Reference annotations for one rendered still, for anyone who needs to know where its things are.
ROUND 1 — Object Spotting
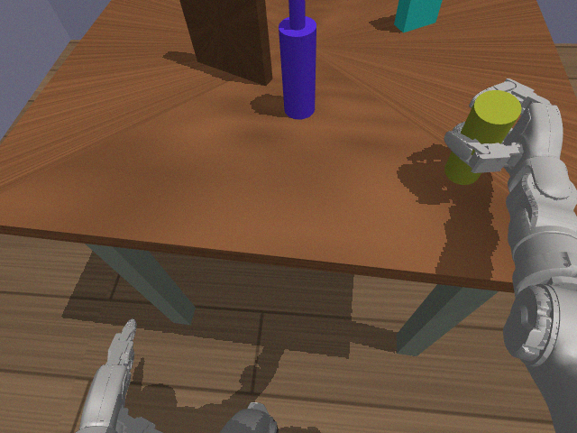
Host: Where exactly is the right robot arm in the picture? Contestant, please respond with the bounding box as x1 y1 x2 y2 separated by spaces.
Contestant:
503 156 577 433

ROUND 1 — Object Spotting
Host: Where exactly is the left robot hand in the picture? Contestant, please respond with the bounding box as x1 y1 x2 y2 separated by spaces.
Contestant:
79 318 162 433

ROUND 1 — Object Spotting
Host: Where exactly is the table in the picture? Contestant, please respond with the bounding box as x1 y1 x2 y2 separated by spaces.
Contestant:
0 0 577 356

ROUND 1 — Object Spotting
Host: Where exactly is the right robot hand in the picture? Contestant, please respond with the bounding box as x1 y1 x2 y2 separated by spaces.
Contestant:
444 78 563 176

